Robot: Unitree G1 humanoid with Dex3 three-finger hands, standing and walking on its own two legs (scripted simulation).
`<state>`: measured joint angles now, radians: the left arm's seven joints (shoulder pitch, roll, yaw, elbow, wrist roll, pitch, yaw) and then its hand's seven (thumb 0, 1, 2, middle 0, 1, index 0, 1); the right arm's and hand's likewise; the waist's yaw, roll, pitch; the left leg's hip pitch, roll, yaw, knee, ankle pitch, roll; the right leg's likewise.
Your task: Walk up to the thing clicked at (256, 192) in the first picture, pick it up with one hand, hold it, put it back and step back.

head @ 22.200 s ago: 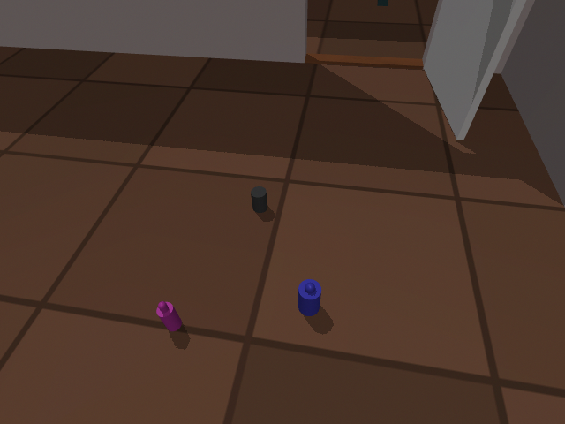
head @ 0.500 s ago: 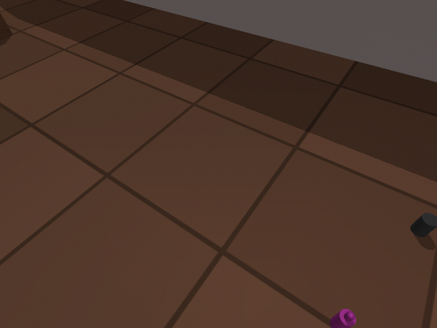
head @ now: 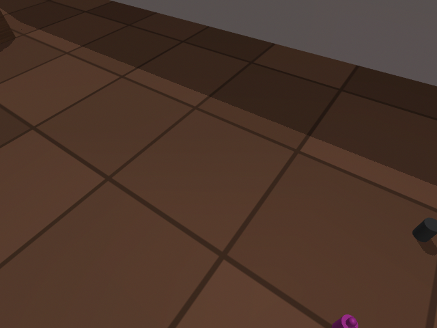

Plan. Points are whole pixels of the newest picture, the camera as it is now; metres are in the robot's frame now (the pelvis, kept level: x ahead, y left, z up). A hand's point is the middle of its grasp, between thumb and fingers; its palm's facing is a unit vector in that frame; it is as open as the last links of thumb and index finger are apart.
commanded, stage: stand
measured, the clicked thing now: (426, 230) +0.64 -0.99 -0.73
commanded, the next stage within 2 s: walk up in 1.40 s
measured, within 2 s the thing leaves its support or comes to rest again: neither
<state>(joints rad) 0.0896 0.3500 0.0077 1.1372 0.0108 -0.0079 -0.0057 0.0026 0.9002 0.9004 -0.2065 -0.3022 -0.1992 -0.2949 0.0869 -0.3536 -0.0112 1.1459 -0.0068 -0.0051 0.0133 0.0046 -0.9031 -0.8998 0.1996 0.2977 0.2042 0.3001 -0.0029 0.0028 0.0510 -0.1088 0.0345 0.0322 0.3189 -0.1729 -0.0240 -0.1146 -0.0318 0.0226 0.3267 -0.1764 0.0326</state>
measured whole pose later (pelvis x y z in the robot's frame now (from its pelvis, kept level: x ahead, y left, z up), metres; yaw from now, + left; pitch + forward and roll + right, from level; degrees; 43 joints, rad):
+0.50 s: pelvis +0.00 +0.00 +0.00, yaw +0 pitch -2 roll +0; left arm 0.11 0.35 0.01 1.14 0.01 -0.01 -0.01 0.00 0.90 0.90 -0.21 -0.30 -0.20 -0.29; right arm 0.09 -0.35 -0.01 1.14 -0.01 0.00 0.01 0.00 -0.90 -0.90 0.20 0.30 0.20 0.30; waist 0.00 0.00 0.05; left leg -0.11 0.03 0.03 0.32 -0.18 -0.02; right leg -0.11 -0.03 0.02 0.33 -0.18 0.03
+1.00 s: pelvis +0.00 +0.00 +0.00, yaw +0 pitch -2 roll +0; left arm 0.11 0.35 0.01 1.13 0.01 -0.01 0.00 0.00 0.90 0.90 -0.21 -0.30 -0.20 -0.29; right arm 0.10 -0.35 -0.01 1.14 -0.01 0.00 0.01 0.00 -0.90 -0.90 0.20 0.30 0.20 0.30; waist 0.00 0.00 0.05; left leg -0.10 0.03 0.02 0.32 -0.18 -0.03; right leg -0.11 -0.03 0.01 0.33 -0.18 0.03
